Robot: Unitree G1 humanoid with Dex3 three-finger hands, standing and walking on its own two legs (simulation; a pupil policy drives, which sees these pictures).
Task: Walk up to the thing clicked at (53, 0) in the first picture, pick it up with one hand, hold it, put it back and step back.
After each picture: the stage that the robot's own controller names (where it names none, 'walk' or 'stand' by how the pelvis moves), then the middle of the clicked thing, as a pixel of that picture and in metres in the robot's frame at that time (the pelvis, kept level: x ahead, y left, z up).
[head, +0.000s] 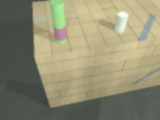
stand; (59, 22) +0.76 +0.14 -0.02
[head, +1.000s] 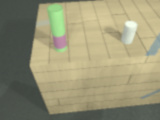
rise first; (58, 30) +0.67 +0.17 -0.01
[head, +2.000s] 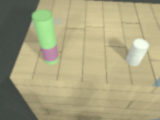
stand; (47, 40) +0.52 +0.18 +0.01
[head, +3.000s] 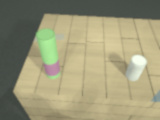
stand; (49, 56) +0.50 +0.16 -0.02
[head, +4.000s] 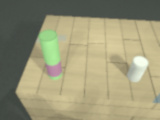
stand; (52, 57) +0.50 +0.15 -0.02
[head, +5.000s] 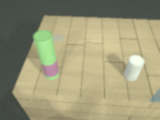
stand; (47, 57) +0.50 +0.17 -0.02
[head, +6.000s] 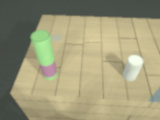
stand; (46, 57) +0.50 +0.18 -0.02
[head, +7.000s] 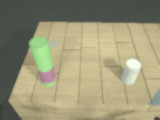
rise first; (44, 63) +0.48 +0.19 -0.02
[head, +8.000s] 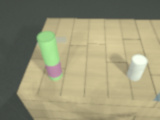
go down; (51, 58) +0.50 +0.18 -0.02
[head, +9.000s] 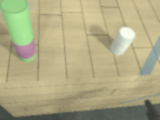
go down; (21, 34) +0.50 +0.17 +0.03
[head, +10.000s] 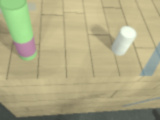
go down; (21, 32) +0.51 +0.17 +0.04
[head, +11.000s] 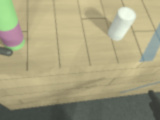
close in; (4, 18) +0.52 +0.18 +0.08
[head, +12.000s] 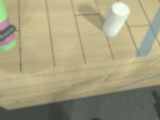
lift; out of the picture +0.53 +0.19 +0.08
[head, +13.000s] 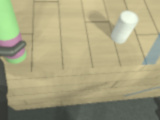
lift; (5, 28) +0.49 +0.19 +0.07
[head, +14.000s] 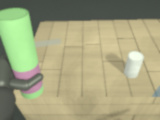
lift; (24, 59) +0.32 +0.17 +0.20
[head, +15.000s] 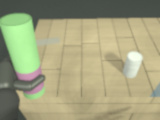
hold; (26, 61) +0.33 +0.17 +0.17
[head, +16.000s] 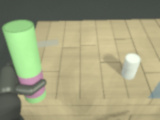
hold; (28, 66) +0.33 +0.17 +0.15
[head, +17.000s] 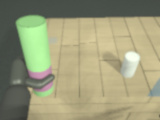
crouch; (38, 60) +0.35 +0.14 +0.14
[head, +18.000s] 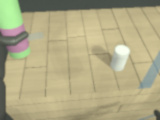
crouch; (9, 19) +0.48 +0.19 +0.20
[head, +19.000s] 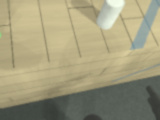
lower; out of the picture +0.55 +0.20 +0.09
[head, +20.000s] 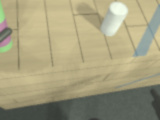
lower; out of the picture +0.53 +0.19 +0.08
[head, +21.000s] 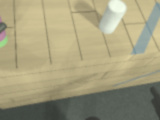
lower; out of the picture +0.54 +0.19 +0.08
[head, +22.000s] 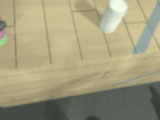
lower; out of the picture +0.54 +0.19 +0.09
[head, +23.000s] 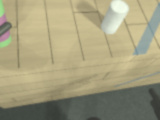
loosen; out of the picture +0.54 +0.19 +0.09
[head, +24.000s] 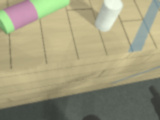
withdraw; (35, 8) +0.60 +0.05 +0.01
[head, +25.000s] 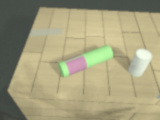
sink last; (86, 60) +0.52 +0.01 -0.06
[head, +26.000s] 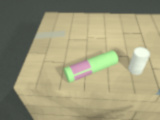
stand; (91, 65) +0.51 -0.01 -0.07
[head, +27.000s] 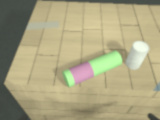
stand; (92, 68) +0.45 -0.02 -0.06
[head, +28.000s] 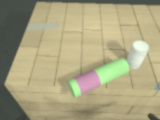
stand; (98, 76) +0.41 -0.05 -0.05
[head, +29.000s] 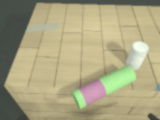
stand; (104, 85) +0.37 -0.06 -0.05
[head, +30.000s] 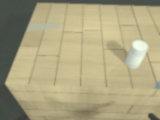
stand; out of the picture +0.14 -0.17 -0.65
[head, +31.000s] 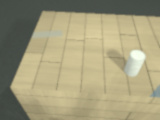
stand; out of the picture +0.27 -0.28 -0.72
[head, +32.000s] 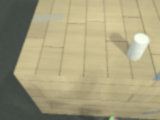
walk; out of the picture +0.31 -0.29 -0.73
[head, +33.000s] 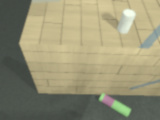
walk; (114, 104) +0.51 -0.29 -0.73
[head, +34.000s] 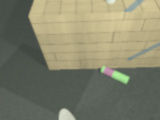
walk; (114, 74) +0.83 -0.21 -0.73
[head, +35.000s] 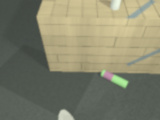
stand; (114, 78) +0.85 -0.28 -0.74
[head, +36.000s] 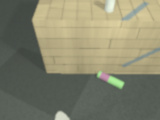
stand; (110, 79) +0.86 -0.27 -0.75
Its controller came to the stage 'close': yes
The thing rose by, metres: 0.22
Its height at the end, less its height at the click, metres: -0.73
